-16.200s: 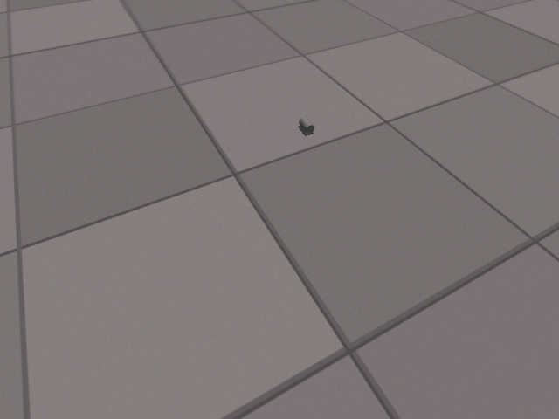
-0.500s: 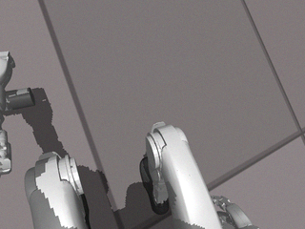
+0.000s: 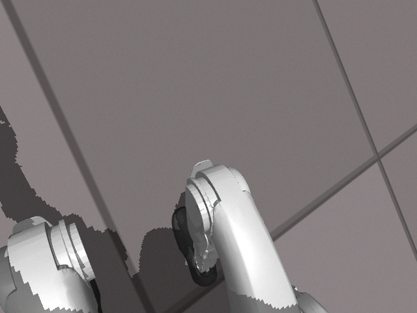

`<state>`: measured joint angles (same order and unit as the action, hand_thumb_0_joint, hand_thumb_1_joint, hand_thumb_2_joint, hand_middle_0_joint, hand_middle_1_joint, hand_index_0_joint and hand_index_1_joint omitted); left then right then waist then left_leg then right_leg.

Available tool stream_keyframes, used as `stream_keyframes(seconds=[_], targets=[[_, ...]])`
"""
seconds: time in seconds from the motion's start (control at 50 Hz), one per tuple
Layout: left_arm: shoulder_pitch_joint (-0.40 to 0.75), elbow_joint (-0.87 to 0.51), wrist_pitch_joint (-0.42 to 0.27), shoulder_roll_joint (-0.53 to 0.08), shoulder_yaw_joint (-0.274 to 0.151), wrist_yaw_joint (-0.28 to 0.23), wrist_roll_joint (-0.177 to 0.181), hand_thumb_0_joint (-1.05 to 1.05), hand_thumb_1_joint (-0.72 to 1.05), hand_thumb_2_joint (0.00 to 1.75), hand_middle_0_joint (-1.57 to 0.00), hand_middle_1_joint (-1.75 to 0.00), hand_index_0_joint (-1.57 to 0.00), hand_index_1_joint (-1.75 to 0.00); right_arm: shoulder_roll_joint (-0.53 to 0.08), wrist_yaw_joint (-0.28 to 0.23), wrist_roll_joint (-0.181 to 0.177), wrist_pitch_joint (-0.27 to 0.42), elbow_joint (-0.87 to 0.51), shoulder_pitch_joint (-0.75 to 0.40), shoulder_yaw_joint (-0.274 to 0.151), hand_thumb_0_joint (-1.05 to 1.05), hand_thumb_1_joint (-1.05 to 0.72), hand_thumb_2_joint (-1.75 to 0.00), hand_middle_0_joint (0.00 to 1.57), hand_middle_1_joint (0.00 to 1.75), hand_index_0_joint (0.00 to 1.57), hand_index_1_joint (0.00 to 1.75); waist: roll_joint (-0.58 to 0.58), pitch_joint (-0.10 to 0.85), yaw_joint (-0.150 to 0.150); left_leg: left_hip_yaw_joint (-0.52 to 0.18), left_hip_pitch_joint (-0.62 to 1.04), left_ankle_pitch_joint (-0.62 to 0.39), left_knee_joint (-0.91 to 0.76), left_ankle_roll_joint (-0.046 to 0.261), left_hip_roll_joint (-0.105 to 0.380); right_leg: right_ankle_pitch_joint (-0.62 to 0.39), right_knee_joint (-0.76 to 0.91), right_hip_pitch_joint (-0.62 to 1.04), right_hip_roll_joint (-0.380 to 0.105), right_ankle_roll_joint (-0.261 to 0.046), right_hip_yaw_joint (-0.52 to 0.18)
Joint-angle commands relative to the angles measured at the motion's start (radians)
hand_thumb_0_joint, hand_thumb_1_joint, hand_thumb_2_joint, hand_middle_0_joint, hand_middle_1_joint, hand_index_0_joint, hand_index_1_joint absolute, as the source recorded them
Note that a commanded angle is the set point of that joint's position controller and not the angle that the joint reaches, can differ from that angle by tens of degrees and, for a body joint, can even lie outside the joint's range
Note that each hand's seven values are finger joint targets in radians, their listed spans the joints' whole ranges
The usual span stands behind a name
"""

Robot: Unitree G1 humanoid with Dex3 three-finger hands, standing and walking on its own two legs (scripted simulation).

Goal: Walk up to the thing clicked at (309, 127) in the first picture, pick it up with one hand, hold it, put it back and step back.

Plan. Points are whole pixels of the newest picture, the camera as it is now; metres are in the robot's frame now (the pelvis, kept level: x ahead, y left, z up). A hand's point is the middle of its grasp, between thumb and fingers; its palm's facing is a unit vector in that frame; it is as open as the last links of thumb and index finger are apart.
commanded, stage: rest palm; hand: left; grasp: from above
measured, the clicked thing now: out of the picture +0.48 +0.29 -0.28
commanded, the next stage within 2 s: close in 0.94 s
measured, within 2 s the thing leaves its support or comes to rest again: neither
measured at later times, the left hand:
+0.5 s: hand out of the picture +0.46 +0.30 -0.25, palm faces -0.47 -0.15 -0.87, open 13.2 cm
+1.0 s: hand out of the picture +0.47 +0.28 -0.26, palm faces -0.45 -0.14 -0.88, open 13.1 cm
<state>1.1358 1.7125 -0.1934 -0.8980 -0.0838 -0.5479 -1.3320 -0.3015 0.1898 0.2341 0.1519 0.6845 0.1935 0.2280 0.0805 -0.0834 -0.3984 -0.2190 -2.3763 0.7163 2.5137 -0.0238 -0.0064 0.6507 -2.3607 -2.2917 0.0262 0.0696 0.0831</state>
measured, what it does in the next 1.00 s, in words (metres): stands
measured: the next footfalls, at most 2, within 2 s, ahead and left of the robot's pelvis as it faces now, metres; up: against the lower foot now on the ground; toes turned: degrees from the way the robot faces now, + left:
none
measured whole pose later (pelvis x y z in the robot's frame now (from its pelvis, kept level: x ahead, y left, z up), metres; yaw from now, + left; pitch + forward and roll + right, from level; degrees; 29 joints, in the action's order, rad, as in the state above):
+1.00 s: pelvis +0.00 +0.01 +0.00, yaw -3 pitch +29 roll -15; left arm 1.16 1.80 -0.15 -1.00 -0.11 -0.64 -1.31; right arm -0.35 0.29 0.27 0.25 0.65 0.13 0.30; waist 0.13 -0.19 -0.44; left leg -0.26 -2.36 0.73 2.55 -0.01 0.00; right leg 0.64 -2.35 -2.25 0.04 0.09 0.12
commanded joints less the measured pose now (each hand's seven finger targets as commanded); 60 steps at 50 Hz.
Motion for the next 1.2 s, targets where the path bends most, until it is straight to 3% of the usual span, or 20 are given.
stream_keyframes(seconds=[0.0,0.06,0.08,0.12,0.14,0.18,0.28,0.34,0.38,0.42,0.52,0.7,0.76,0.78,0.86,0.94,1.02,1.06,1.14,1.18], targets=[[0.273,-0.092,0.013,-0.211,-0.021,-0.057,0.005,0.0,-0.36,0.87,-0.23,-0.8,-0.21,-0.81,-0.32,0.008,0.006,0.015,-0.002,0.194,-0.09,0.0,-0.89,-0.9,0.2,0.3,0.2,0.3,-0.528,0.65,-0.027,0.12,0.564,-0.261,-0.254,0.025,0.018,-0.267,0.162,0.345,0.026,-0.1,0.156],[0.281,-0.129,0.02,-0.215,-0.018,-0.076,0.02,0.0,-0.34,0.86,-0.24,-0.8,-0.23,-0.81,-0.314,0.022,0.009,0.024,0.004,0.18,-0.081,0.0,-0.89,-0.9,0.2,0.3,0.2,0.3,-0.523,0.684,-0.017,0.124,0.547,-0.271,-0.241,0.033,0.021,-0.294,0.177,0.401,0.036,-0.093,0.147],[0.269,-0.083,0.029,-0.197,-0.008,-0.074,0.019,0.0,-0.34,0.85,-0.25,-0.79,-0.23,-0.8,-0.32,0.03,0.012,0.029,0.002,0.183,-0.077,0.0,-0.89,-0.9,0.2,0.3,0.2,0.3,-0.487,0.653,-0.038,0.124,0.531,-0.267,-0.225,0.038,0.022,-0.296,0.174,0.394,0.035,-0.088,0.15],[0.27,-0.117,0.029,-0.217,-0.018,-0.076,0.036,0.0,-0.35,0.85,-0.23,-0.8,-0.22,-0.81,-0.325,0.034,0.008,0.034,0.006,0.186,-0.079,0.0,-0.89,-0.9,0.2,0.3,0.2,0.3,-0.482,0.681,-0.023,0.122,0.521,-0.27,-0.232,0.04,0.023,-0.299,0.187,0.427,0.039,-0.086,0.147],[0.256,-0.058,0.037,-0.182,0.001,-0.07,0.044,0.0,-0.35,0.83,-0.23,-0.81,-0.22,-0.81,-0.322,0.039,0.008,0.04,0.01,0.184,-0.075,0.0,-0.89,-0.9,0.2,0.3,0.2,0.3,-0.465,0.629,-0.044,0.12,0.499,-0.249,-0.221,0.043,0.024,-0.283,0.178,0.398,0.038,-0.086,0.148],[0.265,-0.1,0.035,-0.226,-0.028,-0.073,0.045,0.0,-0.36,0.84,-0.22,-0.8,-0.21,-0.81,-0.34,0.039,0.006,0.044,-0.004,0.175,-0.081,0.0,-0.89,-0.9,0.2,0.3,0.2,0.3,-0.479,0.659,-0.025,0.11,0.521,-0.262,-0.237,0.036,0.023,-0.281,0.179,0.401,0.035,-0.09,0.157],[0.26,-0.079,0.029,-0.223,-0.035,-0.063,0.05,0.0,-0.35,0.83,-0.24,-0.8,-0.23,-0.81,-0.346,0.047,0.008,0.046,0.002,0.175,-0.083,0.0,-0.9,-0.9,0.2,0.3,0.2,0.3,-0.491,0.635,-0.046,0.098,0.54,-0.264,-0.234,0.031,0.028,-0.28,0.172,0.403,0.036,-0.09,0.163],[0.258,-0.049,0.017,-0.234,-0.045,-0.052,0.045,0.0,-0.35,0.84,-0.23,-0.82,-0.22,-0.82,-0.347,0.052,0.015,0.047,0.0,0.178,-0.067,0.0,-0.9,-0.9,0.2,0.3,0.2,0.3,-0.446,0.571,-0.07,0.101,0.48,-0.236,-0.215,0.04,0.024,-0.264,0.185,0.403,0.033,-0.085,0.165],[0.27,-0.097,0.002,-0.248,-0.049,-0.054,0.047,0.0,-0.36,0.86,-0.23,-0.81,-0.22,-0.83,-0.351,0.045,0.011,0.042,-0.001,0.173,-0.074,0.0,-0.9,-0.9,0.2,0.3,0.2,0.3,-0.481,0.617,-0.053,0.094,0.522,-0.247,-0.233,0.034,0.025,-0.269,0.187,0.417,0.035,-0.088,0.166],[0.273,-0.075,-0.009,-0.219,-0.014,-0.048,0.047,0.0,-0.35,0.83,-0.23,-0.83,-0.22,-0.83,-0.348,0.051,0.018,0.047,0.003,0.164,-0.065,0.0,-0.9,-0.9,0.2,0.3,0.2,0.3,-0.475,0.582,-0.071,0.093,0.509,-0.219,-0.224,0.036,0.028,-0.251,0.184,0.405,0.038,-0.085,0.17],[0.286,-0.09,-0.031,-0.22,0.001,-0.074,0.025,0.0,-0.34,0.83,-0.22,-0.84,-0.22,-0.84,-0.352,0.055,0.025,0.045,0.009,0.157,-0.058,0.0,-0.89,-0.9,0.2,0.3,0.2,0.3,-0.534,0.615,-0.071,0.068,0.585,-0.248,-0.246,0.017,0.035,-0.269,0.16,0.378,0.038,-0.089,0.195],[0.273,-0.003,-0.001,-0.243,0.007,-0.134,-0.005,0.0,-0.33,0.83,-0.23,-0.83,-0.22,-0.84,-0.381,0.074,0.032,0.075,-0.01,0.121,-0.044,0.0,-0.9,-0.9,0.2,0.3,0.2,0.3,-0.51,0.519,-0.088,0.072,0.535,-0.227,-0.234,0.022,0.035,-0.268,0.165,0.363,0.041,-0.082,0.185],[0.272,-0.01,0.015,-0.282,-0.025,-0.146,0.007,0.0,-0.35,0.84,-0.23,-0.83,-0.22,-0.83,-0.385,0.075,0.031,0.08,-0.013,0.135,-0.045,0.0,-0.9,-0.9,0.2,0.3,0.2,0.3,-0.499,0.541,-0.081,0.071,0.522,-0.225,-0.245,0.025,0.038,-0.267,0.184,0.39,0.047,-0.082,0.183],[0.274,0.01,0.023,-0.254,-0.004,-0.142,0.01,0.0,-0.33,0.81,-0.23,-0.83,-0.23,-0.83,-0.386,0.078,0.034,0.087,-0.016,0.128,-0.039,0.0,-0.9,-0.91,0.2,0.3,0.2,0.3,-0.492,0.521,-0.092,0.07,0.526,-0.21,-0.241,0.023,0.037,-0.258,0.173,0.378,0.04,-0.08,0.184],[0.287,-0.028,0.033,-0.308,-0.049,-0.138,0.027,0.0,-0.33,0.82,-0.24,-0.82,-0.23,-0.83,-0.397,0.084,0.029,0.092,-0.019,0.147,-0.035,0.0,-0.9,-0.91,0.2,0.3,0.2,0.3,-0.518,0.574,-0.09,0.052,0.559,-0.247,-0.251,0.019,0.044,-0.283,0.168,0.406,0.042,-0.08,0.191],[0.254,0.005,0.038,-0.261,-0.016,-0.114,0.044,0.0,-0.33,0.8,-0.23,-0.84,-0.23,-0.83,-0.376,0.091,0.031,0.101,-0.017,0.128,-0.021,0.0,-0.9,-0.91,0.2,0.3,0.2,0.3,-0.504,0.535,-0.105,0.058,0.535,-0.244,-0.227,0.022,0.044,-0.288,0.165,0.413,0.042,-0.077,0.192],[0.291,-0.071,0.026,-0.334,-0.047,-0.105,0.059,0.0,-0.31,0.81,-0.26,-0.8,-0.25,-0.81,-0.39,0.081,0.021,0.094,-0.014,0.147,-0.027,0.0,-0.9,-0.91,0.2,0.3,0.2,0.3,-0.526,0.578,-0.08,0.063,0.537,-0.23,-0.243,0.024,0.042,-0.272,0.187,0.441,0.044,-0.083,0.185],[0.249,-0.029,0.024,-0.281,-0.018,-0.094,0.056,0.0,-0.22,0.73,-0.31,-0.79,-0.32,-0.78,-0.383,0.085,0.024,0.094,-0.016,0.14,-0.025,0.0,-0.9,-0.9,0.2,0.3,0.2,0.3,-0.524,0.543,-0.094,0.061,0.543,-0.233,-0.24,0.019,0.045,-0.273,0.175,0.424,0.043,-0.084,0.192],[0.246,-0.062,0.01,-0.29,-0.012,-0.092,0.063,0.0,-0.19,0.72,-0.31,-0.79,-0.33,-0.78,-0.385,0.076,0.02,0.083,-0.014,0.15,-0.025,0.0,-0.89,-0.9,0.2,0.3,0.2,0.3,-0.51,0.583,-0.088,0.067,0.539,-0.255,-0.237,0.025,0.042,-0.299,0.2,0.468,0.052,-0.08,0.189],[0.225,-0.015,0.012,-0.255,0.006,-0.086,0.061,0.0,-0.16,0.68,-0.33,-0.79,-0.35,-0.77,-0.376,0.079,0.025,0.081,-0.011,0.154,-0.021,0.0,-0.89,-0.9,0.2,0.3,0.2,0.3,-0.486,0.539,-0.099,0.069,0.509,-0.244,-0.229,0.028,0.041,-0.294,0.198,0.449,0.051,-0.078,0.192]])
